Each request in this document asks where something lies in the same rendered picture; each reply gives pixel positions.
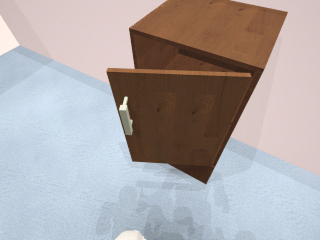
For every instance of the cupboard door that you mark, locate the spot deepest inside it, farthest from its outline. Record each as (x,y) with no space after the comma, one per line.
(178,116)

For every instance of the handle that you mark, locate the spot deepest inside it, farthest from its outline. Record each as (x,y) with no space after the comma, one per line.
(125,117)

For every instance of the robot left thigh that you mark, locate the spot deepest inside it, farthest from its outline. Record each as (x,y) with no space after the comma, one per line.
(130,235)

